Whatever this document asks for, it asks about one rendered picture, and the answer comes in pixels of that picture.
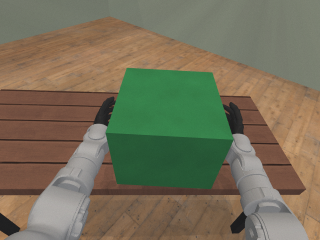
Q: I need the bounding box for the carton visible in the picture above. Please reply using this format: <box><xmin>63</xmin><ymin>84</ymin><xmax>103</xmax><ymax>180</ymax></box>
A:
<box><xmin>105</xmin><ymin>68</ymin><xmax>234</xmax><ymax>189</ymax></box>

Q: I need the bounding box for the left robot forearm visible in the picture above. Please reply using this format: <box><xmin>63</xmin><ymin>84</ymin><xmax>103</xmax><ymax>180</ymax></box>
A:
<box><xmin>27</xmin><ymin>123</ymin><xmax>109</xmax><ymax>228</ymax></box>

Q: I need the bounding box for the right robot upper arm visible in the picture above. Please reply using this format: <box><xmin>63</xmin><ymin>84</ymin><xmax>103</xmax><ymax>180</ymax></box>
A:
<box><xmin>245</xmin><ymin>212</ymin><xmax>308</xmax><ymax>240</ymax></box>

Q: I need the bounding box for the table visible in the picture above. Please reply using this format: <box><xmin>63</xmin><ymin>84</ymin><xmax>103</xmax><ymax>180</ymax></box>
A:
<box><xmin>0</xmin><ymin>89</ymin><xmax>306</xmax><ymax>236</ymax></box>

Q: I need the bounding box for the right robot forearm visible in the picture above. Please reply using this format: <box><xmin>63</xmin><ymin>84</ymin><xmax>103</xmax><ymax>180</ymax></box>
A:
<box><xmin>225</xmin><ymin>133</ymin><xmax>309</xmax><ymax>240</ymax></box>

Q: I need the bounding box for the left robot upper arm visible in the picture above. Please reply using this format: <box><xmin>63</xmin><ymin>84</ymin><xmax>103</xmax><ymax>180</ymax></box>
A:
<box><xmin>4</xmin><ymin>185</ymin><xmax>91</xmax><ymax>240</ymax></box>

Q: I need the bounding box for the left robot hand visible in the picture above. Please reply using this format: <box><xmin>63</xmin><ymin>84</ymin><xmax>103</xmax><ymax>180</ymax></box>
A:
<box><xmin>93</xmin><ymin>96</ymin><xmax>116</xmax><ymax>126</ymax></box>

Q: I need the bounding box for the right robot hand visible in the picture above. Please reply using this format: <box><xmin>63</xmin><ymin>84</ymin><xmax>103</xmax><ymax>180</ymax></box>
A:
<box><xmin>222</xmin><ymin>102</ymin><xmax>244</xmax><ymax>135</ymax></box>

